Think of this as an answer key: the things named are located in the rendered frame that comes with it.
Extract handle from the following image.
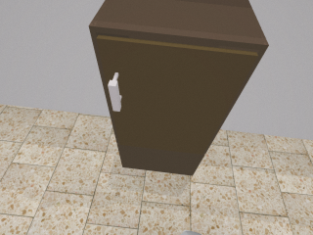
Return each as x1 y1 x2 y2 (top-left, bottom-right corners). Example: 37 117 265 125
108 72 122 112

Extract cupboard door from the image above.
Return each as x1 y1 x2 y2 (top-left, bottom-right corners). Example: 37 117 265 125
96 34 258 155

